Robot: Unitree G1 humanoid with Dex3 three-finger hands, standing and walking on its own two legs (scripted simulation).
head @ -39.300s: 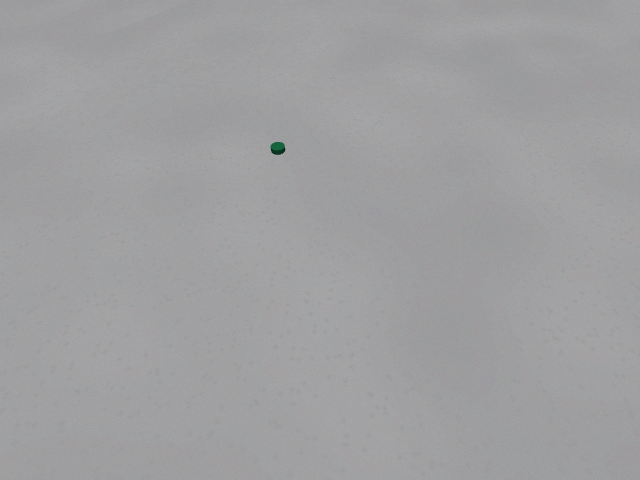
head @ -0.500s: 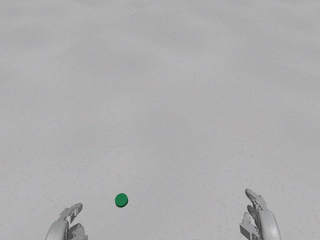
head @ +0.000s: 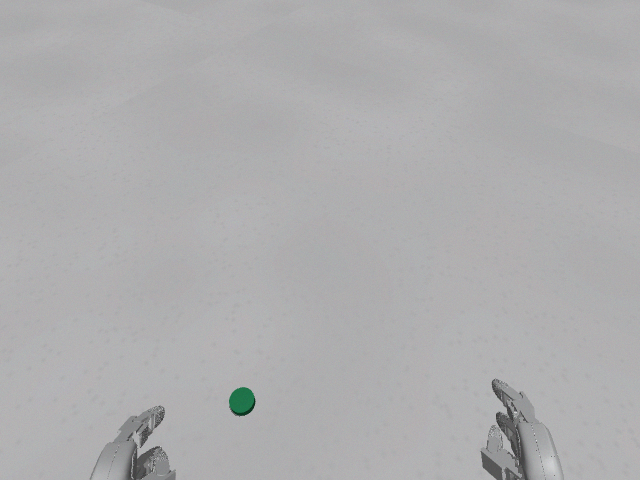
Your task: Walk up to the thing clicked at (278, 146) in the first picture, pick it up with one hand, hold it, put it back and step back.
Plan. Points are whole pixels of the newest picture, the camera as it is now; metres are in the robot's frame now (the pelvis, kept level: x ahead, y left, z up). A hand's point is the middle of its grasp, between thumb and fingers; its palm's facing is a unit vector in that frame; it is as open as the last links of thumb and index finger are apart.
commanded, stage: home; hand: left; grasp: from above
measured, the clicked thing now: (242, 401) +0.47 +0.21 -0.70
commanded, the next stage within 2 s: stand in 0.26 s
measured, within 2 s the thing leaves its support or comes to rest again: neither
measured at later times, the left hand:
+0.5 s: hand out of the picture +0.15 +0.21 -0.08, palm faces +0.01 -0.95 -0.32, open 7.4 cm
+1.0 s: hand out of the picture +0.01 +0.25 -0.10, palm faces +0.06 -0.94 -0.33, open 7.4 cm
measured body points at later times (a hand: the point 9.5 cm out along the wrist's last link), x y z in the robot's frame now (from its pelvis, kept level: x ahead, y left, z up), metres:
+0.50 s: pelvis -0.01 +0.00 +0.02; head +0.01 +0.01 +0.47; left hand +0.15 +0.26 -0.06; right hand +0.13 -0.26 -0.09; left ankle +0.00 +0.11 -0.68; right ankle +0.01 -0.12 -0.68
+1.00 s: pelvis -0.02 +0.02 +0.06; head -0.03 +0.01 +0.51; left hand +0.01 +0.30 -0.08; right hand +0.05 -0.26 -0.08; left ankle +0.00 +0.11 -0.68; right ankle +0.01 -0.12 -0.68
